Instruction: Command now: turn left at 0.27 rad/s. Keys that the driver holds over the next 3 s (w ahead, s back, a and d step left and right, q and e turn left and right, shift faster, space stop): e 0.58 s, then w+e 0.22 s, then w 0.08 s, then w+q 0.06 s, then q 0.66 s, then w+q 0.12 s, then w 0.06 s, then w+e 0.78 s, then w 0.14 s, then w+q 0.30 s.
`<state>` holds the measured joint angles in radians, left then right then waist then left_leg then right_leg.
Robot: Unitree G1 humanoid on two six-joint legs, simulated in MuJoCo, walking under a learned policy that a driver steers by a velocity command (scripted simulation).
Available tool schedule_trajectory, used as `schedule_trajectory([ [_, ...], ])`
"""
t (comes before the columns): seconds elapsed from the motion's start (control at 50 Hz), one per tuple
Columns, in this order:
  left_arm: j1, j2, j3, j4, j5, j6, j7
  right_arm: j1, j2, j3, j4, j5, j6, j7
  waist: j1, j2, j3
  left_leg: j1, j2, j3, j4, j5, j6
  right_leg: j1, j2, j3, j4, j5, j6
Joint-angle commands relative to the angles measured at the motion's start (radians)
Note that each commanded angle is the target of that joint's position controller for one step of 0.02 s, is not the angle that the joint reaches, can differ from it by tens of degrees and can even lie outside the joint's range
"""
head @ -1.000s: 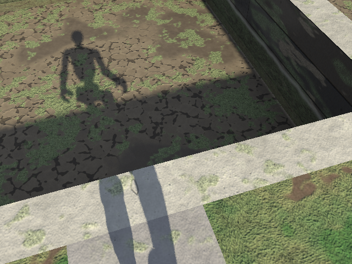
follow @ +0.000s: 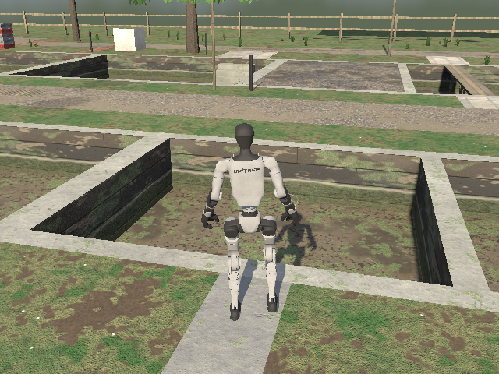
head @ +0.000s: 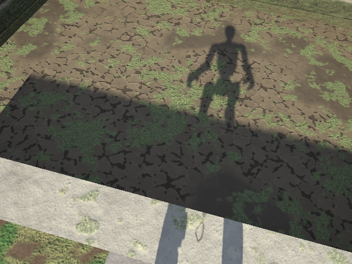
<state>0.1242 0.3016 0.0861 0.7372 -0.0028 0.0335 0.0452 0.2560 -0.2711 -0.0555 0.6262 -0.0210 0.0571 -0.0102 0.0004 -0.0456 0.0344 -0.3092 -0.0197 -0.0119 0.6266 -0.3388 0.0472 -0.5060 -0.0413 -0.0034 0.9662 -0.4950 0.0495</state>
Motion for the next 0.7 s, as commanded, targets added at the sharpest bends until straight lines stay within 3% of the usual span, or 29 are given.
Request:
schedule_trajectory([
  [0.02,0.011,0.098,0.033,-0.023,0.004,-0.003,0.01,-0.099,-0.104,-0.018,-0.072,0.004,-0.046,-0.012,0.024,0.18,-0.073,0.089,0.252,-0.263,-0.284,0.385,0.166,-0.111,-0.007,0.067,0.216,0.043,0.009],
  [0.06,0.065,0.064,0.023,0.019,0.002,-0.001,-0.001,-0.11,-0.032,0.013,-0.047,0.0,-0.053,-0.021,0.043,0.174,-0.108,0.07,0.201,-0.152,-0.263,0.501,0.149,0.01,-0.004,0.056,0.186,0.135,0.031],
  [0.1,0.058,0.018,-0.002,0.032,-0.008,-0.005,-0.015,-0.088,-0.018,0.016,-0.01,-0.005,-0.057,-0.025,0.029,0.172,-0.101,0.114,0.175,-0.093,-0.251,0.475,0.135,0.068,-0.021,0.053,-0.021,0.18,0.035],
  [0.14,0.006,0.019,-0.016,0.015,-0.007,-0.008,-0.024,-0.063,-0.057,0.004,0.011,-0.008,-0.056,-0.03,-0.01,0.186,-0.093,0.143,0.211,-0.117,-0.243,0.47,0.159,0.122,-0.02,0.038,-0.159,0.136,0.035],
  [0.2,0.011,0.085,-0.005,-0.002,-0.02,-0.006,-0.026,-0.052,-0.132,-0.023,0.03,0.006,-0.04,-0.036,-0.031,0.185,-0.071,0.164,0.282,-0.192,-0.23,0.477,0.204,0.123,-0.001,0.001,-0.218,0.061,0.026],
  [0.24,0.041,0.08,-0.006,0.004,-0.021,-0.007,-0.025,-0.067,-0.147,-0.032,0.038,0.023,-0.031,-0.043,-0.018,0.164,-0.056,0.172,0.301,-0.21,-0.21,0.507,0.204,0.125,0.007,-0.016,-0.278,0.09,0.01],
  [0.28,0.096,0.064,-0.008,0.015,-0.022,-0.014,-0.032,-0.076,-0.155,-0.042,0.053,0.038,-0.022,-0.051,0.007,0.145,-0.057,0.171,0.286,-0.181,-0.174,0.496,0.168,0.172,0.013,-0.032,-0.41,0.233,-0.022],
  [0.3,0.105,0.082,-0.004,0.011,-0.014,-0.017,-0.034,-0.07,-0.149,-0.046,0.059,0.042,-0.023,-0.055,0.012,0.111,-0.06,0.148,0.248,-0.144,-0.135,0.407,0.121,0.214,0.002,0.003,-0.479,0.391,-0.054],
  [0.32,0.116,0.157,0.017,0.013,-0.004,-0.019,-0.029,-0.065,-0.122,-0.044,0.041,0.025,-0.031,-0.058,-0.02,-0.042,-0.076,0.079,0.155,-0.048,-0.028,0.291,0.054,0.265,-0.069,0.125,-0.465,0.658,-0.11],
  [0.34,0.141,0.187,0.032,0.018,-0.016,-0.019,-0.026,-0.121,-0.09,-0.039,0.015,0.006,-0.034,-0.058,-0.002,-0.17,-0.076,-0.037,0.011,0.083,0.114,0.139,-0.035,0.299,-0.173,0.318,-0.543,0.682,-0.234],
  [0.36,0.166,0.18,0.028,0.013,0.0,-0.023,-0.023,-0.21,-0.07,-0.035,-0.003,0.006,-0.036,-0.059,0.055,-0.22,-0.05,-0.179,-0.069,0.052,0.253,-0.154,-0.066,0.346,-0.269,0.481,-0.636,0.687,-0.346],
  [0.38,0.184,0.169,0.023,0.014,0.02,-0.039,-0.017,-0.231,-0.066,-0.04,-0.011,0.014,-0.035,-0.056,0.071,-0.173,-0.059,-0.256,-0.056,-0.033,0.448,-0.317,-0.072,0.378,-0.31,0.522,-0.666,0.662,-0.395],
  [0.4,0.138,0.17,0.024,-0.002,0.015,-0.051,-0.014,-0.2,-0.063,-0.046,0.004,0.024,-0.029,-0.051,0.039,-0.095,-0.057,-0.287,-0.032,-0.071,0.542,-0.299,-0.077,0.384,-0.28,0.466,-0.638,0.655,-0.371],
  [0.42,0.088,0.169,0.027,-0.015,-0.001,-0.054,-0.011,-0.173,-0.072,-0.051,0.016,0.025,-0.025,-0.049,0.012,-0.051,-0.046,-0.312,-0.01,-0.083,0.533,-0.235,-0.083,0.39,-0.242,0.404,-0.615,0.659,-0.326],
  [0.44,0.057,0.152,0.024,-0.026,-0.017,-0.051,-0.007,-0.159,-0.079,-0.055,0.023,0.023,-0.026,-0.049,0.002,-0.044,-0.058,-0.293,0.004,-0.084,0.462,-0.172,-0.089,0.389,-0.201,0.356,-0.611,0.644,-0.286],
  [0.46,0.044,0.141,0.023,-0.028,-0.023,-0.043,-0.005,-0.158,-0.063,-0.052,0.026,0.021,-0.03,-0.048,-0.001,-0.06,-0.069,-0.259,-0.002,-0.065,0.395,-0.131,-0.103,0.38,-0.168,0.33,-0.599,0.652,-0.268],
  [0.52,0.06,0.146,0.035,-0.032,-0.023,-0.022,-0.001,-0.164,-0.028,-0.04,0.018,0.031,-0.042,-0.036,0.016,-0.105,-0.107,-0.139,-0.019,-0.043,0.206,-0.079,-0.121,0.354,-0.13,0.318,-0.564,0.647,-0.26],
  [0.58,0.043,0.166,0.039,-0.046,-0.022,-0.005,-0.009,-0.112,-0.065,-0.052,0.03,0.038,-0.055,-0.012,0.014,-0.144,-0.122,-0.018,-0.043,-0.023,0.024,-0.03,-0.108,0.306,-0.131,0.389,-0.557,0.609,-0.251],
  [0.62,0.004,0.137,0.027,-0.061,-0.036,0.001,-0.008,-0.018,-0.076,-0.063,0.056,0.039,-0.063,0.0,-0.045,-0.119,-0.134,0.159,-0.04,0.003,-0.214,0.125,-0.079,0.2,-0.072,0.397,-0.529,0.276,-0.191],
  [0.64,0.041,0.082,0.013,-0.057,-0.026,0.001,-0.007,0.035,-0.116,-0.075,0.066,0.028,-0.063,-0.005,-0.049,0.009,-0.155,0.306,0.092,-0.126,-0.269,0.083,-0.035,0.053,0.004,0.329,-0.387,0.016,-0.127],
  [0.66,0.059,0.029,0.001,-0.084,-0.027,-0.008,-0.008,0.074,-0.219,-0.094,0.061,0.005,-0.057,-0.009,-0.033,0.299,-0.135,0.334,0.334,-0.469,-0.374,-0.162,0.101,-0.17,0.168,0.149,-0.123,-0.148,-0.075],
  [0.68,0.025,0.102,0.021,-0.113,-0.031,-0.028,-0.007,0.037,-0.23,-0.087,0.042,-0.03,-0.081,0.002,-0.028,0.299,-0.056,0.186,0.431,-0.674,-0.463,-0.371,0.214,-0.236,0.091,0.205,0.061,-0.103,-0.067],
  [0.7,0.016,0.156,0.039,-0.102,-0.038,-0.031,-0.01,-0.03,-0.166,-0.07,0.029,-0.011,-0.099,-0.003,-0.001,0.226,0.014,0.145,0.394,-0.594,-0.473,-0.451,0.196,-0.266,0.054,0.201,0.135,-0.007,-0.076],
])
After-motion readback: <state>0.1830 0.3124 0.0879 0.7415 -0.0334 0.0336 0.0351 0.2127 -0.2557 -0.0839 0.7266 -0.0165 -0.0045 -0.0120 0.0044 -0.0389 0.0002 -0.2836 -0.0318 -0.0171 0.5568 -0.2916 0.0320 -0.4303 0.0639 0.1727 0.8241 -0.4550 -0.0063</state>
